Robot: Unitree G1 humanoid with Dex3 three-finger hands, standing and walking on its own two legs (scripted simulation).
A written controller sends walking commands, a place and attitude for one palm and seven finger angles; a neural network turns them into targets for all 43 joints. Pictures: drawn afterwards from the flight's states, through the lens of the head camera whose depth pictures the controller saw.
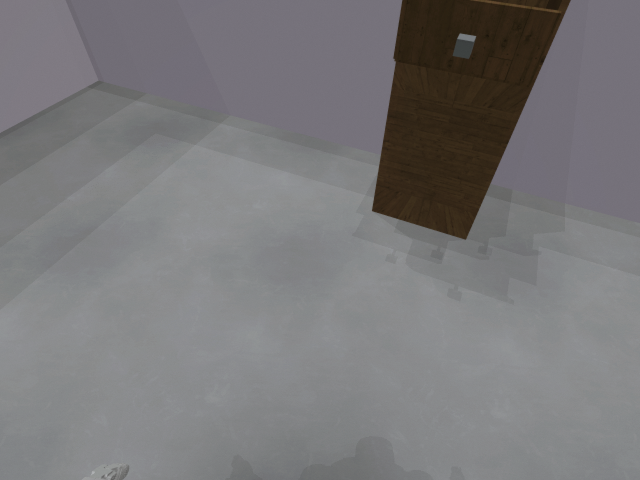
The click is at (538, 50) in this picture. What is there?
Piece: drawer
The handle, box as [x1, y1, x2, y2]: [453, 33, 475, 58]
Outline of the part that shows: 460,33 456,41 453,55 468,58 471,52 475,36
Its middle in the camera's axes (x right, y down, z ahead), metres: +0.38 -0.51 +1.02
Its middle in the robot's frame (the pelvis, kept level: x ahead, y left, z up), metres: +1.13 -0.32 +0.09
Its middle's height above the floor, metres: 0.86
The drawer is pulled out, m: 0.16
